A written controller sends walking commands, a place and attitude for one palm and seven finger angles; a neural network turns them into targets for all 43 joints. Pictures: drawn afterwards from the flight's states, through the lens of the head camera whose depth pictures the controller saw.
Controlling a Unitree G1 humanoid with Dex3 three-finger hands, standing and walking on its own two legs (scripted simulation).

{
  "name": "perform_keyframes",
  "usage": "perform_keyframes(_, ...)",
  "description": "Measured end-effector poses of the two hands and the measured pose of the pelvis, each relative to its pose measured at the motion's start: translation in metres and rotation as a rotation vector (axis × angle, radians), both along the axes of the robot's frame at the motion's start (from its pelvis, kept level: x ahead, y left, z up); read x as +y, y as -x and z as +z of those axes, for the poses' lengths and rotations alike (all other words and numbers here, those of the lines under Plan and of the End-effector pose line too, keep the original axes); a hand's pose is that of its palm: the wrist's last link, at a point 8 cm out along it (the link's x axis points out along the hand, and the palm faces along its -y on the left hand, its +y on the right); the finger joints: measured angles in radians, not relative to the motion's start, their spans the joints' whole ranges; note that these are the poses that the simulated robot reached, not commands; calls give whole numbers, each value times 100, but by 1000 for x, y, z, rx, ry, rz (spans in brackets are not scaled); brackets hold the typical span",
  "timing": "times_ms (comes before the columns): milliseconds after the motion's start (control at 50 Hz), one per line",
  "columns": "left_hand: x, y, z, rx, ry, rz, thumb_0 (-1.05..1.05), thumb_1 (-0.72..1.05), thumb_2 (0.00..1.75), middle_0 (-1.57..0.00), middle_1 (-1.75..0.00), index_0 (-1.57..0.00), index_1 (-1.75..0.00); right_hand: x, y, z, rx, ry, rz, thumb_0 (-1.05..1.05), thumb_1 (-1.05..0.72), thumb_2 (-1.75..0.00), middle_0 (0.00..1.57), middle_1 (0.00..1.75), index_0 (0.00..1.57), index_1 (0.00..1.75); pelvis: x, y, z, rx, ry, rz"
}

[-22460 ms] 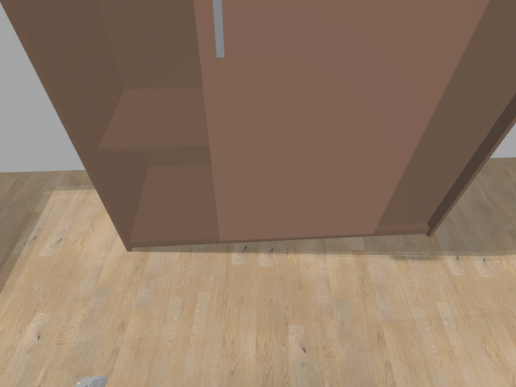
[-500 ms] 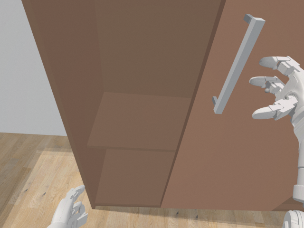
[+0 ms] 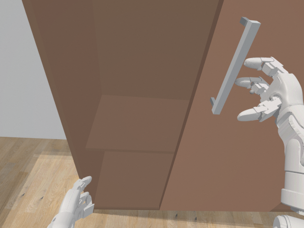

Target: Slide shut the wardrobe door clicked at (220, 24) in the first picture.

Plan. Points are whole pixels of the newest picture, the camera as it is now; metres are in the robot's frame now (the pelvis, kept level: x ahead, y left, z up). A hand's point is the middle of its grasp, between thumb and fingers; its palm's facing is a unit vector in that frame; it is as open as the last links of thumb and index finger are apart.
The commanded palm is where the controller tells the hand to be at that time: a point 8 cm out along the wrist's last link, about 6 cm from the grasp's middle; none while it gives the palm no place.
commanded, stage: feel for the door with the fingertips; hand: right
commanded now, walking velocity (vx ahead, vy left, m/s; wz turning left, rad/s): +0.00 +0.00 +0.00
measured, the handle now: (228, 71) +0.43 -0.17 +0.27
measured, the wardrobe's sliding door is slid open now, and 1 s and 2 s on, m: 0.41 0.41 0.41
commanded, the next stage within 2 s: slide the fingers in behind the handle in 0.64 s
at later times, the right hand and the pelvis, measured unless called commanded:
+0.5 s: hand (246, 85) +0.36 -0.18 +0.27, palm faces +0.00 +1.00 -0.06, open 14.0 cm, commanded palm +0.35 -0.24 +0.26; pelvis -0.01 +0.00 +0.00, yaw +0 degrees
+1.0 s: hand (244, 84) +0.37 -0.18 +0.27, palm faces +0.00 +1.00 -0.06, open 14.0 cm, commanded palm +0.34 -0.23 +0.26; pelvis +0.00 +0.00 +0.00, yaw +1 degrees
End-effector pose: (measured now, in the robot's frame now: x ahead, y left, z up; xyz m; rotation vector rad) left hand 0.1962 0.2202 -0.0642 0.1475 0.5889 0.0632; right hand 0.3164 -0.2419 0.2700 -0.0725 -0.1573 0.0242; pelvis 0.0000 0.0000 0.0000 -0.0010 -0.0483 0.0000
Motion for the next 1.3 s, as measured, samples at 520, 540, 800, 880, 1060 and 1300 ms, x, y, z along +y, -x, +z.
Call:
perform_keyframes(520,18,38,-14,92,-25,68,1,90,89,-20,-30,-20,-30,3,-26,1,37,-19,-16,-1,51,-30,30,120,30,120,2,5,1,3,-1,6)
perform_keyframes(540,19,39,-15,97,-26,72,1,90,89,-20,-30,-20,-30,3,-27,0,40,-21,-17,-1,51,-30,30,120,30,120,2,5,1,4,-1,8)
perform_keyframes(800,18,44,-19,120,-22,83,1,90,89,-20,-30,-20,-30,6,-39,0,40,-18,-15,-1,51,-30,30,120,30,120,-1,1,1,12,-2,12)
perform_keyframes(880,16,39,-17,111,-16,82,1,90,89,-20,-30,-20,-30,4,-40,-3,50,-16,-25,-1,51,-30,30,120,30,120,-2,-1,1,15,-1,16)
perform_keyframes(1060,9,19,-11,76,-11,51,1,90,89,-20,-30,-20,-30,6,-26,-3,17,-9,-11,-1,51,-30,30,120,30,120,-3,-6,1,11,0,13)
perform_keyframes(1300,-4,-11,3,17,-6,-3,1,90,89,-20,-30,-20,-30,8,-11,-3,20,-14,-24,-1,51,-30,30,120,27,118,-3,-6,0,0,0,2)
